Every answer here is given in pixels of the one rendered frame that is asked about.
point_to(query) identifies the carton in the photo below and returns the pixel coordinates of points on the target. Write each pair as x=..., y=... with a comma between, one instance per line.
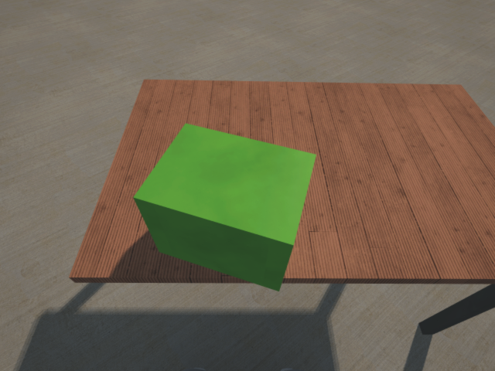
x=228, y=203

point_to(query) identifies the table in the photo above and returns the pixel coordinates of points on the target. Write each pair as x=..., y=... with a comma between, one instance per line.
x=402, y=190

